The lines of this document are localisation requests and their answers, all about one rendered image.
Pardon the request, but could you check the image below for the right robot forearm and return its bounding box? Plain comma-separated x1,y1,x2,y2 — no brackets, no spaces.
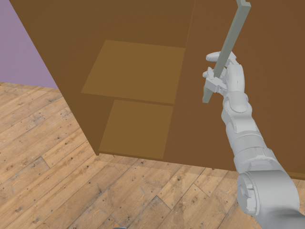
221,91,300,207

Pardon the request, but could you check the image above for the robot right hand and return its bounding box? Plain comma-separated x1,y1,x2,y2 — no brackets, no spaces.
203,51,245,97

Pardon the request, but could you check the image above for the wardrobe door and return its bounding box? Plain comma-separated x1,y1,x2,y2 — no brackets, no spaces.
163,0,305,172
288,163,305,174

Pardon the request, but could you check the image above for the right robot upper arm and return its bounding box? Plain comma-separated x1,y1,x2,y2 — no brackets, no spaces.
237,170,305,229

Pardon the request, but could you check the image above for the handle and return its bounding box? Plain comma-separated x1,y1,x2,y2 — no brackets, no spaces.
203,0,251,103

